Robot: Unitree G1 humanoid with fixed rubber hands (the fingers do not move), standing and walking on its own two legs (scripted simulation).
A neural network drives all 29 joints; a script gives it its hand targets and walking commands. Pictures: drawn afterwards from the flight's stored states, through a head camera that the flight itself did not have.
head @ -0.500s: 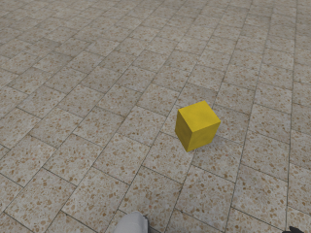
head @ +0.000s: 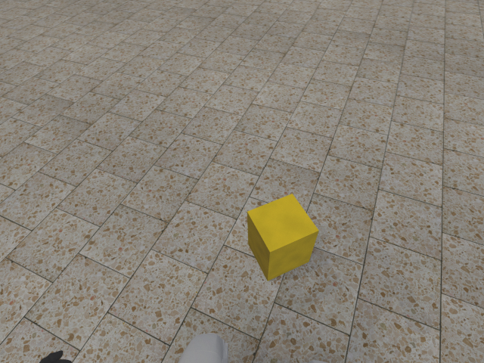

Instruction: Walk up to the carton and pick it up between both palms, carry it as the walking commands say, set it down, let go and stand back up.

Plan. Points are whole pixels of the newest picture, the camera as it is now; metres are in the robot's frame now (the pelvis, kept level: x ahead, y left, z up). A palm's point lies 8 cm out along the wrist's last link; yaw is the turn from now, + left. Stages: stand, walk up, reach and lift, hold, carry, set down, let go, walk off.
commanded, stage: walk up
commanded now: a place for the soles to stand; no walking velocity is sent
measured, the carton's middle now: (279, 238) +0.66 -0.06 -0.62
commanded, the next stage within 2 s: none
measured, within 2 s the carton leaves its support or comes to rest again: neither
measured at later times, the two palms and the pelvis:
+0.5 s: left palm (141, 263) +0.29 +0.26 -0.08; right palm out of the picture +0.18 -0.45 -0.08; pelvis +0.17 -0.09 -0.01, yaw +1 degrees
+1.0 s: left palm (164, 272) +0.28 +0.21 -0.09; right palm (471, 235) +0.40 -0.42 -0.09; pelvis +0.25 -0.12 +0.00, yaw +5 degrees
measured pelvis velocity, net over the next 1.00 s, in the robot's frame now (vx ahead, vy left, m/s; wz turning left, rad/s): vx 0.25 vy -0.12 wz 0.09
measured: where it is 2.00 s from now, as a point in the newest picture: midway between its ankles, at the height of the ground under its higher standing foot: (311, 344)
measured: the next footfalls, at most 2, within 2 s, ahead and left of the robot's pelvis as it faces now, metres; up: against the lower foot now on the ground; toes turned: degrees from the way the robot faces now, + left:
left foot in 0.16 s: +0.19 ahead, +0.11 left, +0.00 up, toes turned +7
right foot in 0.50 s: +0.31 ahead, -0.24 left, +0.00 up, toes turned -3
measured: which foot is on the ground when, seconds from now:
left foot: up 0.00-0.14, down 0.16-0.52, up 0.54-0.84, down 0.86-1.00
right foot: down 0.00-0.16, up 0.18-0.48, down 0.50-1.00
